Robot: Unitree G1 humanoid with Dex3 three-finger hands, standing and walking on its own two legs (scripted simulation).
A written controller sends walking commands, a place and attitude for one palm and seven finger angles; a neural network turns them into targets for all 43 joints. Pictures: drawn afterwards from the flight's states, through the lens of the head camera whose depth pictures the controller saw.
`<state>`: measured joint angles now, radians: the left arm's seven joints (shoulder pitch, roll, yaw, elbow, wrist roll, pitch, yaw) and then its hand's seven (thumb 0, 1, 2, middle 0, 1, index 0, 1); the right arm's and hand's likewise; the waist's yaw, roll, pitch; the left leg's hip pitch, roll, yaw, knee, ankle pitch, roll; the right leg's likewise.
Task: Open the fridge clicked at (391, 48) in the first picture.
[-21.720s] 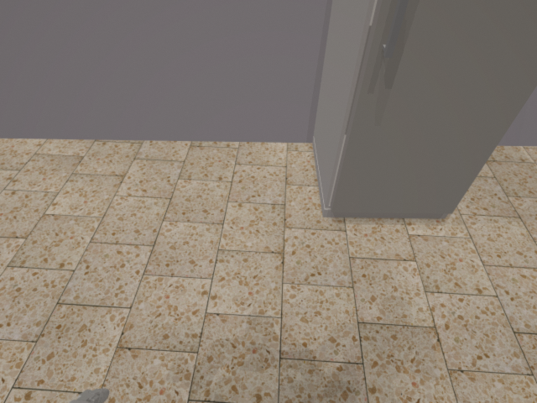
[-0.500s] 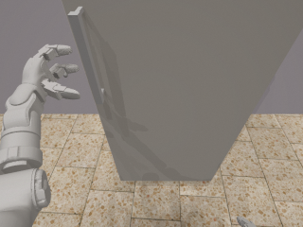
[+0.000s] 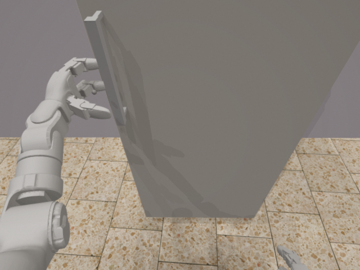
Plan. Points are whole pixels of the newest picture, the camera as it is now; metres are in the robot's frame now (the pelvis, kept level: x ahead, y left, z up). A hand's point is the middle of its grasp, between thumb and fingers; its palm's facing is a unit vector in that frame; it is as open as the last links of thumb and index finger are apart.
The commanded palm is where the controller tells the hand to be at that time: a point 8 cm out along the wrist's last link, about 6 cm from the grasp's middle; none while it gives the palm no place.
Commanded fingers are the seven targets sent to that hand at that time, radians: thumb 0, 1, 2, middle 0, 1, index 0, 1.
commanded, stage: feel for the door with the fingertips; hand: left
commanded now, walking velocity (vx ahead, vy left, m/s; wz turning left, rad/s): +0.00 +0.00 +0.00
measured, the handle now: (111, 76) +0.48 +0.18 +0.20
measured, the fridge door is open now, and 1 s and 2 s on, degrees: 0 0 0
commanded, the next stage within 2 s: slide the fingers in behind the handle in 0.28 s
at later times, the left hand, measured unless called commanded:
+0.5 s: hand (97, 85) +0.43 +0.20 +0.21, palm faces +0.04 -1.00 +0.01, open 13.9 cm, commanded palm +0.41 +0.25 +0.21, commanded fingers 0.00 -0.50 0.30 -0.30 -1.20 -0.30 -1.20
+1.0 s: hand (99, 92) +0.42 +0.19 +0.21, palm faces +0.03 -1.00 +0.01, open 14.0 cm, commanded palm +0.39 +0.24 +0.21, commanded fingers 0.00 -0.50 0.30 -0.30 -1.20 -0.30 -1.20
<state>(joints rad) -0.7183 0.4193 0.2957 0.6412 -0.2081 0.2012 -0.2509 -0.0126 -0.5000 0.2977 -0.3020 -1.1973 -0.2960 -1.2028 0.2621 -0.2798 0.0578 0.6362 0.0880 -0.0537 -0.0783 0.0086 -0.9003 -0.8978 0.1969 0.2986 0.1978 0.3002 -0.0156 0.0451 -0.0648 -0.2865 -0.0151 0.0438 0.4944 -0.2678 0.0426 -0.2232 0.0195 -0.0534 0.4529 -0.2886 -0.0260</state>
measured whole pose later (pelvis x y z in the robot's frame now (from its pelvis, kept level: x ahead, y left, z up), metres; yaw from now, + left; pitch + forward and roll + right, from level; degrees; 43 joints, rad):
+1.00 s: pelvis +0.00 -0.01 +0.00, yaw +0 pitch +2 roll +0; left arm -0.72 0.40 0.29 0.65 -0.20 0.18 -0.21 -0.01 -0.50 0.30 -0.30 -1.20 -0.30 -1.20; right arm 0.26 -0.27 0.06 0.65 0.09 -0.05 -0.09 0.01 -0.90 -0.90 0.20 0.30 0.20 0.30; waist -0.01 0.04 -0.06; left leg -0.26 -0.01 0.04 0.48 -0.26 0.03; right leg -0.20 0.03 -0.05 0.44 -0.28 -0.04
